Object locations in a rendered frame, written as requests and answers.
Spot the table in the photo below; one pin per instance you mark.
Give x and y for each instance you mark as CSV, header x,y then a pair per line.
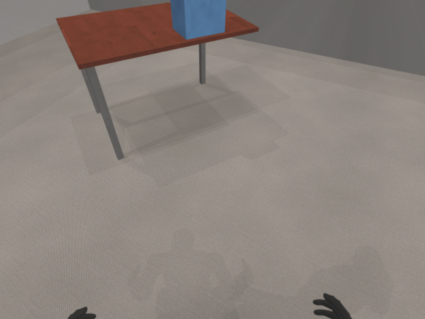
x,y
100,38

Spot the carton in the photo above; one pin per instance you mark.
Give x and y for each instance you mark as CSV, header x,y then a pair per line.
x,y
198,18

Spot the right robot hand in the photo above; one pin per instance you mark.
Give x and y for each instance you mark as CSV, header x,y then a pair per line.
x,y
339,311

